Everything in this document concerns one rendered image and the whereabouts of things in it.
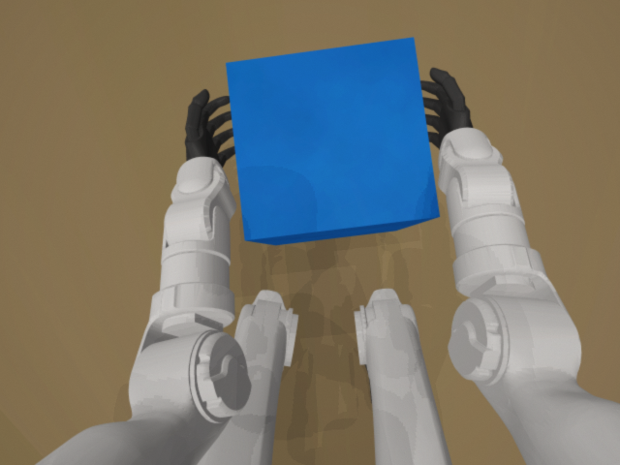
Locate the robot thigh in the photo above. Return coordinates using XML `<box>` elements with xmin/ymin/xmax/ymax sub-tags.
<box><xmin>197</xmin><ymin>299</ymin><xmax>298</xmax><ymax>465</ymax></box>
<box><xmin>354</xmin><ymin>298</ymin><xmax>452</xmax><ymax>465</ymax></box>

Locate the left robot upper arm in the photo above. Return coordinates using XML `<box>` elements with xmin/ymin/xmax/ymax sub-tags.
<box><xmin>35</xmin><ymin>329</ymin><xmax>252</xmax><ymax>465</ymax></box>

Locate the right robot thigh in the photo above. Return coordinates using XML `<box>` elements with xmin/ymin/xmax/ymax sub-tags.
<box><xmin>354</xmin><ymin>298</ymin><xmax>452</xmax><ymax>465</ymax></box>

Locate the robot right hand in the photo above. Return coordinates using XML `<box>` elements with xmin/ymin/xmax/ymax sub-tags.
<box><xmin>420</xmin><ymin>68</ymin><xmax>473</xmax><ymax>150</ymax></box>

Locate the right robot forearm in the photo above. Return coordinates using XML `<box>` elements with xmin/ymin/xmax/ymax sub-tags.
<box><xmin>438</xmin><ymin>128</ymin><xmax>581</xmax><ymax>369</ymax></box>

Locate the right robot upper arm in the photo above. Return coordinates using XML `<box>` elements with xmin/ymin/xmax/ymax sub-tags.
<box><xmin>448</xmin><ymin>294</ymin><xmax>620</xmax><ymax>465</ymax></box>

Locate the robot left hand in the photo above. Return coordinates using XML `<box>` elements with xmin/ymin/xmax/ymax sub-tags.
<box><xmin>185</xmin><ymin>89</ymin><xmax>235</xmax><ymax>167</ymax></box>

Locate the carton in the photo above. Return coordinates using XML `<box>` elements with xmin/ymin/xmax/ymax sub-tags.
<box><xmin>226</xmin><ymin>37</ymin><xmax>440</xmax><ymax>245</ymax></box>

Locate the left robot forearm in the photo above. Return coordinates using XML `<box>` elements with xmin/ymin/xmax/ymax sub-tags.
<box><xmin>129</xmin><ymin>157</ymin><xmax>236</xmax><ymax>405</ymax></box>

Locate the left robot thigh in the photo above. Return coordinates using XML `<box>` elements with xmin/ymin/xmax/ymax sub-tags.
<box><xmin>197</xmin><ymin>299</ymin><xmax>298</xmax><ymax>465</ymax></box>

